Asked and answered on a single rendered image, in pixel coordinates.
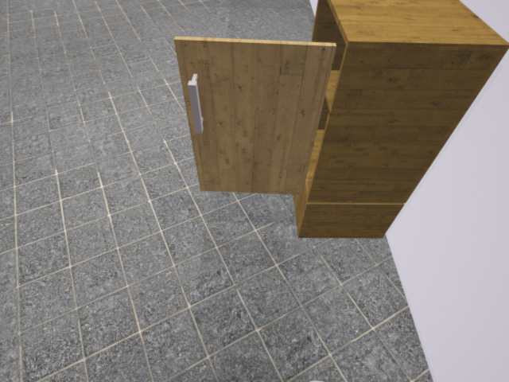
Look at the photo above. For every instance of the handle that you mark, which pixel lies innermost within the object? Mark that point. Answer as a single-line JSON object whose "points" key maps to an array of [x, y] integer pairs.
{"points": [[195, 104]]}

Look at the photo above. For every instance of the cupboard door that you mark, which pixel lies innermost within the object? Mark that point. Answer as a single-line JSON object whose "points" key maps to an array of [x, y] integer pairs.
{"points": [[261, 103]]}

